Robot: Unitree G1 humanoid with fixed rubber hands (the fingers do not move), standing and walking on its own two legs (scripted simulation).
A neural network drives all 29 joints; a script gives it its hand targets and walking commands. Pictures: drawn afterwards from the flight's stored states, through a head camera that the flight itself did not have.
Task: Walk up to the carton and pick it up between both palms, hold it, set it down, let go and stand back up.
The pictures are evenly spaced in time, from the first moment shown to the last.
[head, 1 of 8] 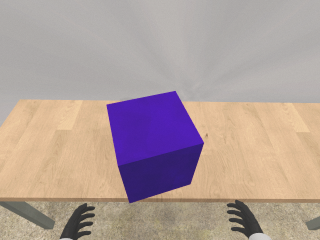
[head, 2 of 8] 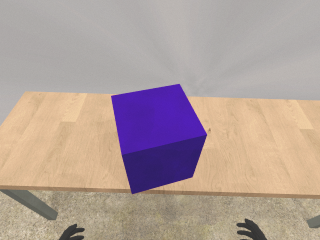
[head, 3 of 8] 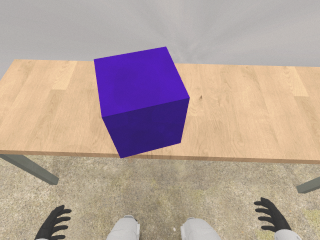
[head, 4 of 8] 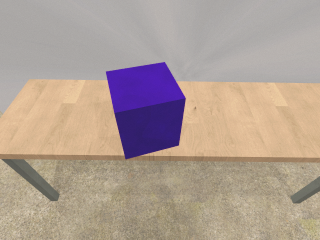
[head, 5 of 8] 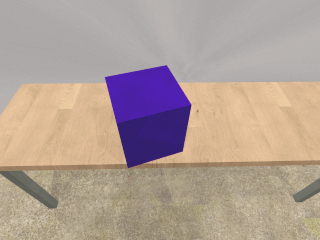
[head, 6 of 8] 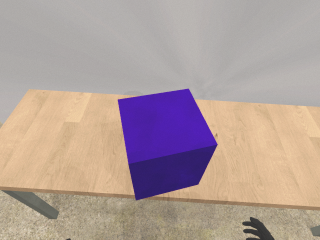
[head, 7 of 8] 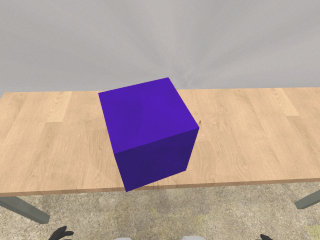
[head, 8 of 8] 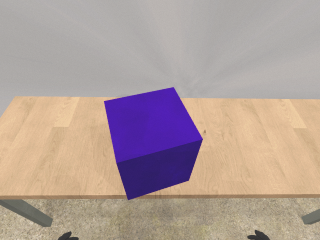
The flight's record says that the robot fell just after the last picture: no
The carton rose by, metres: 0.00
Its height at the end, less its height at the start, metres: +0.00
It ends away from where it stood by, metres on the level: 0.00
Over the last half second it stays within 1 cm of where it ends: yes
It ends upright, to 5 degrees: yes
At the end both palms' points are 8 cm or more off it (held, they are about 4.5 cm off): yes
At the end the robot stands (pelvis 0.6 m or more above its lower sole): yes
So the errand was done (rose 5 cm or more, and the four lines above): no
